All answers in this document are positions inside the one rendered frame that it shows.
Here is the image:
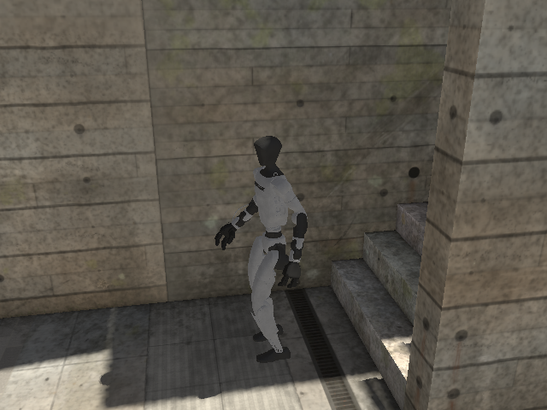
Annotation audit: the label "stairs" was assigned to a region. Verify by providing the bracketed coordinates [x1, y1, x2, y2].
[331, 202, 428, 410]

